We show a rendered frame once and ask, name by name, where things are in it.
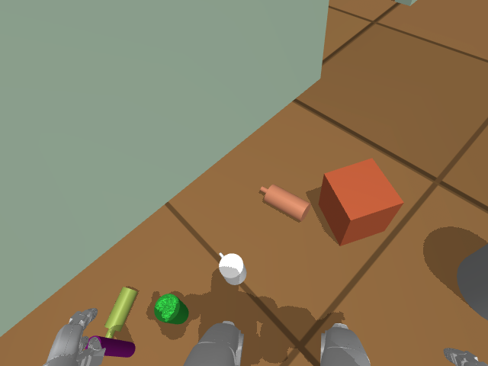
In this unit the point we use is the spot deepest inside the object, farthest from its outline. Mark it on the left robot hand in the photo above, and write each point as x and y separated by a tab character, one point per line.
70	343

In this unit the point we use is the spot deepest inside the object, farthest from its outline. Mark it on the right robot hand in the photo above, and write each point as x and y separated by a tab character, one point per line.
460	358

